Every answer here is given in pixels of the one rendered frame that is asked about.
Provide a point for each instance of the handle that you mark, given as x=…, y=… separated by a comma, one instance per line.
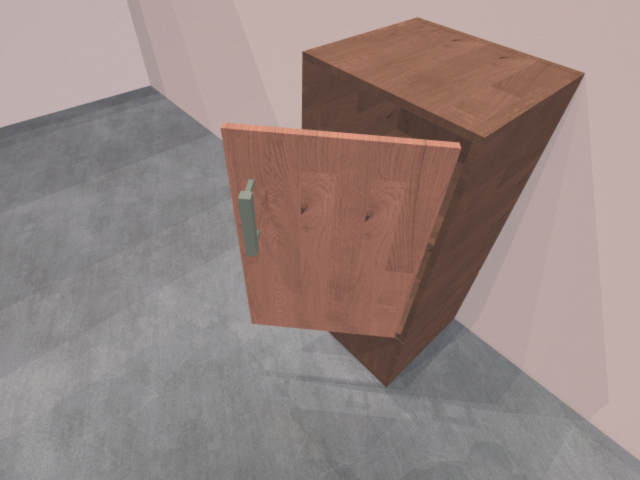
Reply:
x=248, y=220

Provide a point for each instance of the cupboard door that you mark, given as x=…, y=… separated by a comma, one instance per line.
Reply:
x=344, y=223

